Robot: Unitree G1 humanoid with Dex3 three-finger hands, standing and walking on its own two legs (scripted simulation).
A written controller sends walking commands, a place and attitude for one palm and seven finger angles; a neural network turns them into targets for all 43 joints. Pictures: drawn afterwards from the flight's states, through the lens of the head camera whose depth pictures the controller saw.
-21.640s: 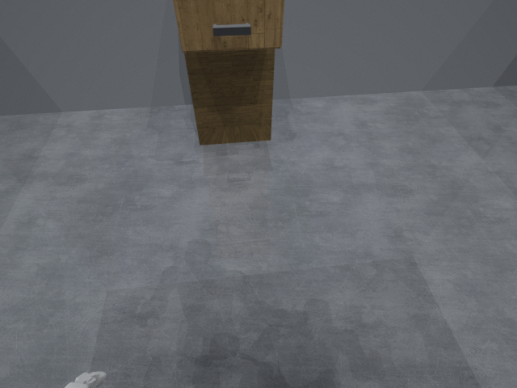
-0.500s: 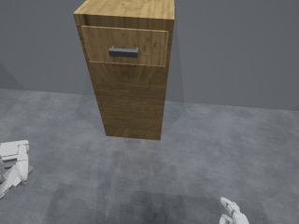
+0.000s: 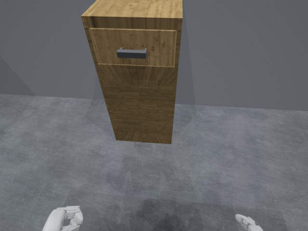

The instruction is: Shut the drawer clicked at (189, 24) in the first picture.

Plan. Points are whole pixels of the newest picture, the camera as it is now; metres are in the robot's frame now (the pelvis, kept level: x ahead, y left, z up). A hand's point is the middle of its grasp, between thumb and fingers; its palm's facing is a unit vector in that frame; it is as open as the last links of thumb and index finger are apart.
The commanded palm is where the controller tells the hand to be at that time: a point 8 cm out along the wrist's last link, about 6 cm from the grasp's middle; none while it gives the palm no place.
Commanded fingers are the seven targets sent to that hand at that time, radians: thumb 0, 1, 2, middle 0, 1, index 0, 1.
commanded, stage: let the arm hang, fingers relaxed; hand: left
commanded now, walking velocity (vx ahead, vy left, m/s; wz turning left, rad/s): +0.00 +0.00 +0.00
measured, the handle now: (132, 51) +0.87 +0.14 +0.04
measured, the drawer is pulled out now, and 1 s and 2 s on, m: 0.00 0.00 0.00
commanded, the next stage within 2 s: look to check the result in 0.90 s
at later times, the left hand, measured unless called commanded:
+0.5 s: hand out of the picture -0.07 +0.17 -0.16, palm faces +0.04 -0.98 -0.20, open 6.5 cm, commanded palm none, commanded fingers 0.00 0.90 0.90 -0.20 -0.30 -0.20 -0.30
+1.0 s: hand out of the picture -0.02 +0.15 -0.16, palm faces +0.05 -0.98 -0.17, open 7.4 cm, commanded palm none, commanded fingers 0.00 0.90 0.90 -0.20 -0.30 -0.20 -0.30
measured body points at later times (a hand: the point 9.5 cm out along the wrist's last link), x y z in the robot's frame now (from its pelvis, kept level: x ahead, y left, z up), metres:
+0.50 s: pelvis -0.01 +0.00 +0.01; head +0.01 +0.00 +0.46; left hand -0.07 +0.23 -0.14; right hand -0.05 -0.21 -0.15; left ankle +0.04 +0.09 -0.73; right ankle -0.02 -0.11 -0.73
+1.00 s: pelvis +0.00 -0.01 +0.01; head +0.01 -0.01 +0.46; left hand -0.02 +0.21 -0.15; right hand -0.03 -0.22 -0.15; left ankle +0.04 +0.09 -0.73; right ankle -0.02 -0.11 -0.73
